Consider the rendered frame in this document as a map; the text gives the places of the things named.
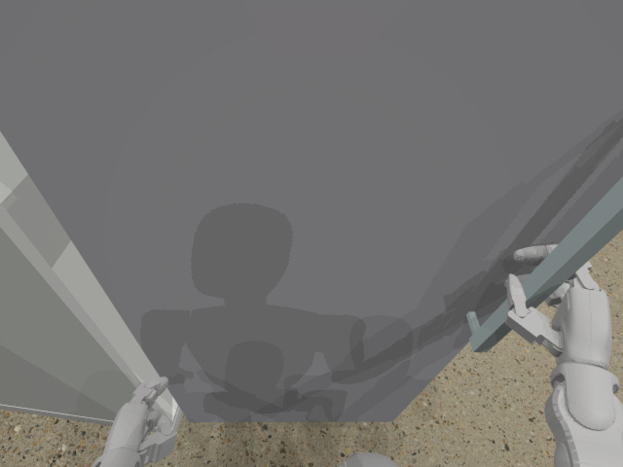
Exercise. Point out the left robot hand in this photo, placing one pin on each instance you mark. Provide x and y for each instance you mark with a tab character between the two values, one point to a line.
133	424

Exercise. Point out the right robot forearm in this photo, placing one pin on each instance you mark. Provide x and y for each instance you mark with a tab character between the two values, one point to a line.
585	416

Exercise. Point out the fridge door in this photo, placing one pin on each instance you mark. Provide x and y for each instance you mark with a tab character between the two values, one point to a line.
293	204

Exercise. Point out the right robot hand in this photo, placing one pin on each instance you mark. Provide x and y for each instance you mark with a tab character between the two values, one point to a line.
583	314

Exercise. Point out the handle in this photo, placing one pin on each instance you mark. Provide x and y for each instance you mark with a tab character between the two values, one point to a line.
587	238

